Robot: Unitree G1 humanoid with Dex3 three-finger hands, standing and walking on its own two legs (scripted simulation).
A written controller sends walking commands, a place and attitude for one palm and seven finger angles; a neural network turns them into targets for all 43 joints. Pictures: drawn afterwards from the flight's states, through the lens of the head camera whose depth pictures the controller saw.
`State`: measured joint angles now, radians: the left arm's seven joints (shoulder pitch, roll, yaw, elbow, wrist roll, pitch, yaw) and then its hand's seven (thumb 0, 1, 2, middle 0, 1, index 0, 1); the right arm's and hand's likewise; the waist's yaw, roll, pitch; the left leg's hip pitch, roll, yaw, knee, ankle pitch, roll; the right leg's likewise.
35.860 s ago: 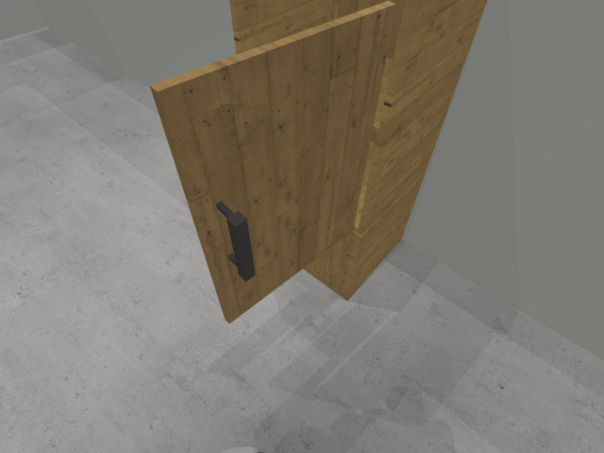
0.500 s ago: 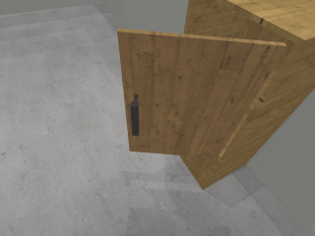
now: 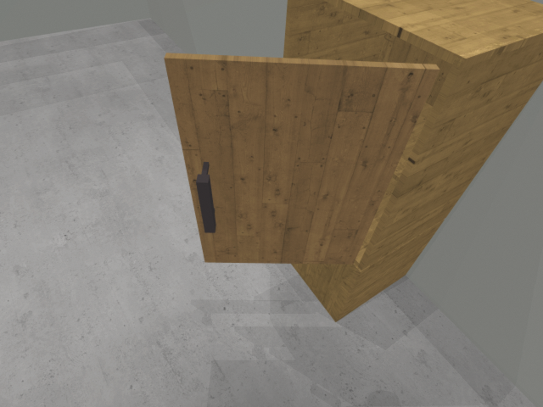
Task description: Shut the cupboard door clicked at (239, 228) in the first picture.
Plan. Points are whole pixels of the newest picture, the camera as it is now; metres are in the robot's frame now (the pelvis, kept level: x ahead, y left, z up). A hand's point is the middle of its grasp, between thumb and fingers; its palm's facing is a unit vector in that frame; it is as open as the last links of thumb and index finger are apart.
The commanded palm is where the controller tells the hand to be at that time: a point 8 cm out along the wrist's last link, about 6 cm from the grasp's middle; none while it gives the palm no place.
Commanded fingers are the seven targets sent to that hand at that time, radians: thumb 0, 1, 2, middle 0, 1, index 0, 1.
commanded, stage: come to a stop and stand still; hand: left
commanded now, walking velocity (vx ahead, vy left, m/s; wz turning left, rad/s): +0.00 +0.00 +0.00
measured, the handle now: (208, 198) +0.52 +0.15 -0.05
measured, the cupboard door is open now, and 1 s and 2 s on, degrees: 58 58 58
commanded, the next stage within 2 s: look again from close up in 0.04 s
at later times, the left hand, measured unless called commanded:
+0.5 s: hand out of the picture +0.05 +0.22 -0.18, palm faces +0.04 -0.97 -0.25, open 7.4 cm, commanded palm none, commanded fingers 0.00 0.90 0.90 -0.20 -0.30 -0.20 -0.30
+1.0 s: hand out of the picture -0.02 +0.24 -0.18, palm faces -0.01 -0.97 -0.24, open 7.4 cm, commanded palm none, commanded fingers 0.00 0.90 0.90 -0.20 -0.30 -0.20 -0.30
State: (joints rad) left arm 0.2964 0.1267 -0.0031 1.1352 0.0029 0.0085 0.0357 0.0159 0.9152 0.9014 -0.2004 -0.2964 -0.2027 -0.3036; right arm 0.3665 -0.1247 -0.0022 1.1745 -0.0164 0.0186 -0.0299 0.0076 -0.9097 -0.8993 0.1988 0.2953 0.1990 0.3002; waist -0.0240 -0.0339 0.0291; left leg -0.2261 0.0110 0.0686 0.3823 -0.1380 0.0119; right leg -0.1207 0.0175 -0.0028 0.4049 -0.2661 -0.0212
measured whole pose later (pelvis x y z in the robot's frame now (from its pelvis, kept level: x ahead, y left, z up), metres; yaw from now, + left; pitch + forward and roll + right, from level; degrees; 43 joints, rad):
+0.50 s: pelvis +0.00 +0.02 -0.01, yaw +0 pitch -2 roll -1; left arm 0.27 0.23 0.00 0.97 0.02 -0.01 0.05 0.01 0.90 0.90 -0.20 -0.30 -0.20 -0.30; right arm 0.17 -0.22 -0.04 0.99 -0.02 -0.01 -0.02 0.01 -0.92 -0.90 0.20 0.30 0.20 0.30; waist 0.01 -0.01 0.00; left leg -0.30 0.00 0.07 0.58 -0.25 0.04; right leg -0.17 0.01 -0.01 0.55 -0.36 0.00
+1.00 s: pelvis -0.02 +0.03 +0.00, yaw +0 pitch -1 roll +0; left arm 0.33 0.25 -0.01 1.05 0.03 0.03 0.02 0.01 0.91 0.90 -0.20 -0.30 -0.20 -0.30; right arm 0.21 -0.21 -0.01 1.06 -0.03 0.02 0.00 0.01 -0.91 -0.90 0.20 0.30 0.20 0.30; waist 0.01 -0.03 0.00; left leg -0.28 -0.03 0.08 0.44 -0.15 0.06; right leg -0.18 -0.03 -0.01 0.49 -0.31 0.01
